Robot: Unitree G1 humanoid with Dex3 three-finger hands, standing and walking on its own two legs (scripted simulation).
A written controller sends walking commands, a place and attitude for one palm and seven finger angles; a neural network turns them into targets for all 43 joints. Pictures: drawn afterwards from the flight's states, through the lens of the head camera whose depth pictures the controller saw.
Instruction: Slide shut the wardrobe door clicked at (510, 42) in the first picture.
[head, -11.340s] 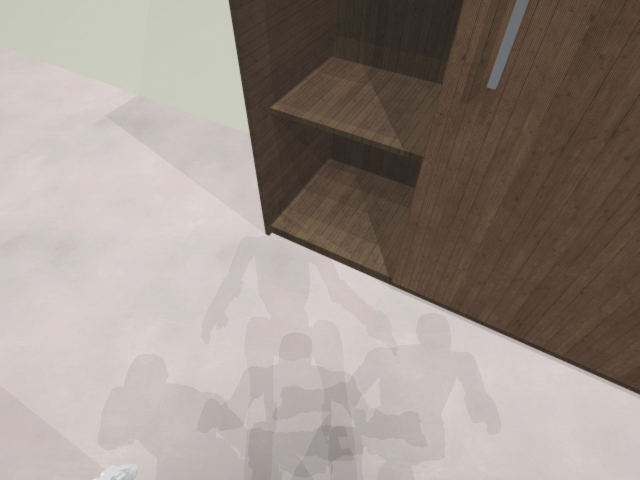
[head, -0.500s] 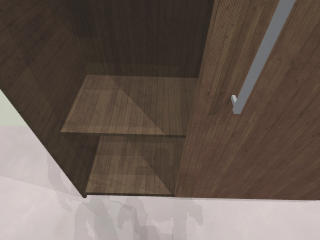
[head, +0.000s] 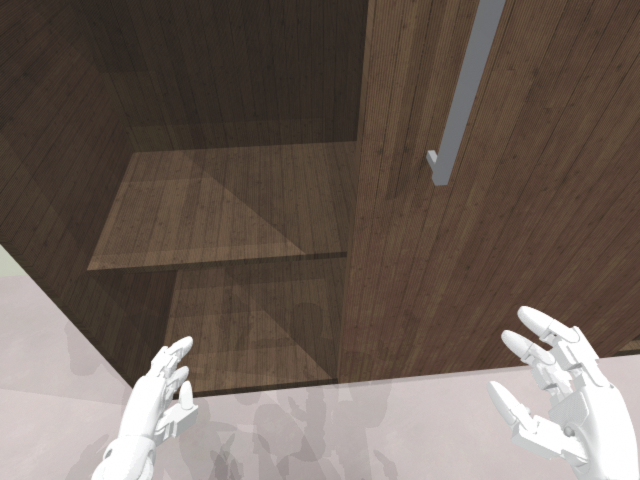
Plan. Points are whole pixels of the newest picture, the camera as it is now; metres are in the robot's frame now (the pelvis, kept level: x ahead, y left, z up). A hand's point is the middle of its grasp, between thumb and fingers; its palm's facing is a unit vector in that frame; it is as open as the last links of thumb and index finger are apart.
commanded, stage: raise the hand with hooked fingers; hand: right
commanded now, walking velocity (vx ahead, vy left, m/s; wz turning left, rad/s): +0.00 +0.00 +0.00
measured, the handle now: (467, 54) +0.50 -0.16 +0.30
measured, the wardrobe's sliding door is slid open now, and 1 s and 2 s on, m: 0.55 0.55 0.55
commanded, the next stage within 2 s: move the hooked fingers beside the handle in 1.52 s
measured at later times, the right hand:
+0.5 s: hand (583, 298) +0.25 -0.24 +0.18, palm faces -0.02 +0.99 -0.11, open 12.5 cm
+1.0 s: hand out of the picture +0.28 -0.29 +0.29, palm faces +0.03 +0.98 -0.18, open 14.0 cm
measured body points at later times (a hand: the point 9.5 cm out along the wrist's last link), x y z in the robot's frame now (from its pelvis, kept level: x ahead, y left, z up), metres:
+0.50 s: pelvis +0.01 -0.02 +0.03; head -0.01 -0.01 +0.48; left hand +0.17 +0.24 -0.03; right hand +0.25 -0.29 +0.18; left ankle +0.00 +0.10 -0.70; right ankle +0.04 -0.11 -0.70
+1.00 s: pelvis +0.01 -0.01 +0.04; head -0.02 +0.02 +0.49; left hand +0.22 +0.20 -0.02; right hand +0.27 -0.34 +0.30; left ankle +0.00 +0.10 -0.70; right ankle +0.04 -0.11 -0.70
